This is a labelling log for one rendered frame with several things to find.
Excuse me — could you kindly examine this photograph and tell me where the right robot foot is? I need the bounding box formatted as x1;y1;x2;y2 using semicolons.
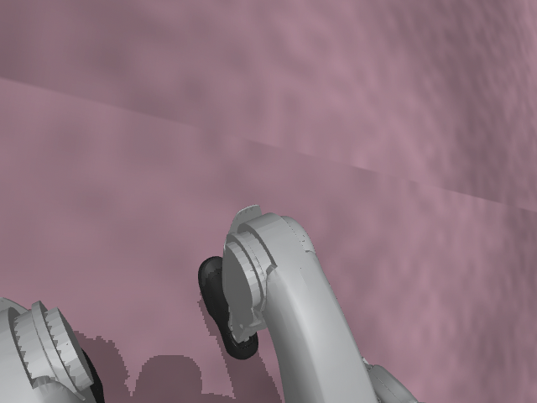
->
198;256;258;360

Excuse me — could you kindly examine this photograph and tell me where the left robot foot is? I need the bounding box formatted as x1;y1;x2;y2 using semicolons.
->
81;348;105;403

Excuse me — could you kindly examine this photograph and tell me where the right robot hand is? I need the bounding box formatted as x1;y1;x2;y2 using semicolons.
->
362;356;418;403

